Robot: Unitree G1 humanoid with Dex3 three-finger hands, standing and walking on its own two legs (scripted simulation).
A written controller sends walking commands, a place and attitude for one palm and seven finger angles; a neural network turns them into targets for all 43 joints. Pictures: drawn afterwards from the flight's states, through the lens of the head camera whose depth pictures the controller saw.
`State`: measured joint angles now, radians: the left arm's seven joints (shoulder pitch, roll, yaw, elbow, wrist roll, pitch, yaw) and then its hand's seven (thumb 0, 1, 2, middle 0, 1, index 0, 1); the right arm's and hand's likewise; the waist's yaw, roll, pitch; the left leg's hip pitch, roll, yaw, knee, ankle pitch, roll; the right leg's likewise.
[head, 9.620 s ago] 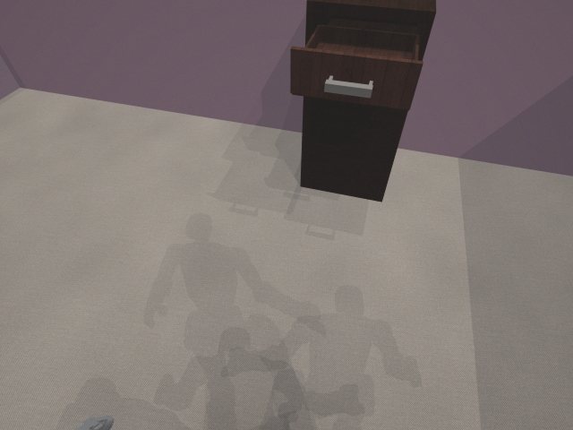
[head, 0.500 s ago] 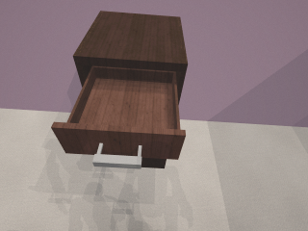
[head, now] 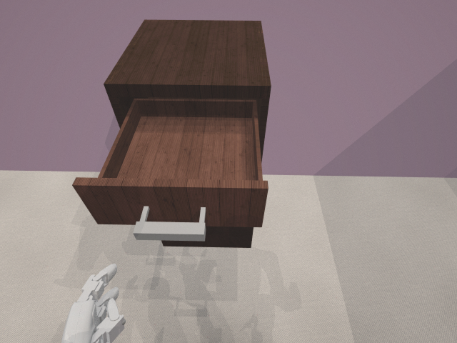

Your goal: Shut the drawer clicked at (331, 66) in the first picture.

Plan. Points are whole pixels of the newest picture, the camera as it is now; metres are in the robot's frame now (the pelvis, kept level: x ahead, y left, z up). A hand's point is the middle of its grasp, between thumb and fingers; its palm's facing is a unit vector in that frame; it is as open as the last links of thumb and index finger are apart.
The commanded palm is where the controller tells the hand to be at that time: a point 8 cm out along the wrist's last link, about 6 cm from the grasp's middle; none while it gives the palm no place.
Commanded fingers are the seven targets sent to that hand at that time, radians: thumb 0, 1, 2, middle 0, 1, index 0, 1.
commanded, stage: raise the hand and make a fist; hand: left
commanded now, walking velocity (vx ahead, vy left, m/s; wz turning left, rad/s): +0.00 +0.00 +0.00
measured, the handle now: (172, 221) +0.35 +0.12 +0.00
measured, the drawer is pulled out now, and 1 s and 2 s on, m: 0.30 0.30 0.30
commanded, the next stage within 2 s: bring the fist close to the handle in 1.72 s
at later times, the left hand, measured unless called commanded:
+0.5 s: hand (151, 316) +0.17 +0.13 +0.01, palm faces -0.03 -1.00 -0.07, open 4.6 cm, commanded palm +0.14 +0.19 +0.02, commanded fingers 0.00 0.90 0.90 -0.90 -1.06 -0.90 -1.06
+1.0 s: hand (149, 306) +0.17 +0.12 +0.06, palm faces -0.02 -1.00 +0.00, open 3.1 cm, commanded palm +0.14 +0.17 +0.07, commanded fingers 0.00 0.90 0.90 -1.40 -1.60 -1.40 -1.60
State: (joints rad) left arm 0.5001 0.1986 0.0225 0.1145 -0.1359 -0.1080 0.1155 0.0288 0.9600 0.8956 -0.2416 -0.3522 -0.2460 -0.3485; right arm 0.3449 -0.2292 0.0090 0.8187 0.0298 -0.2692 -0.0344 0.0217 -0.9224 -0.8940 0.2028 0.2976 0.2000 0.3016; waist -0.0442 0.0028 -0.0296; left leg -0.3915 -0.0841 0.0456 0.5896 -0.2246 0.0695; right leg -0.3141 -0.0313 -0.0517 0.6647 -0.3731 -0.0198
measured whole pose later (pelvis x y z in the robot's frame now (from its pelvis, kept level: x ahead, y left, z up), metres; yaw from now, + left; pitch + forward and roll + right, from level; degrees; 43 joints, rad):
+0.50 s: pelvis -0.01 -0.05 -0.06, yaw +1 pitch +10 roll -1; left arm 0.50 0.24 0.12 -0.09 -0.28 -0.40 -0.30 0.01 0.90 0.90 -0.70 -0.85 -0.71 -0.85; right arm 0.20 -0.20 0.05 0.53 0.05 -0.18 -0.05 0.01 -0.90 -0.89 0.20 0.30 0.20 0.30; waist 0.03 0.04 -0.13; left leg -0.82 0.01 -0.05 1.08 -0.43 -0.01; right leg -0.68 0.06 -0.15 1.05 -0.55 -0.09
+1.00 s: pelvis +0.01 -0.01 -0.04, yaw -1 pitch +8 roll -2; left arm 0.72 0.16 -0.04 -0.39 -0.19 -0.35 -0.11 0.01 0.90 0.90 -1.20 -1.39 -1.21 -1.39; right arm 0.22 -0.22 0.00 0.46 0.05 -0.18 -0.02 0.02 -0.91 -0.90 0.20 0.30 0.20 0.30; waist 0.01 0.04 -0.13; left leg -0.69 -0.02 0.02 0.96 -0.41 0.05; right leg -0.57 0.03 -0.08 0.93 -0.52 -0.04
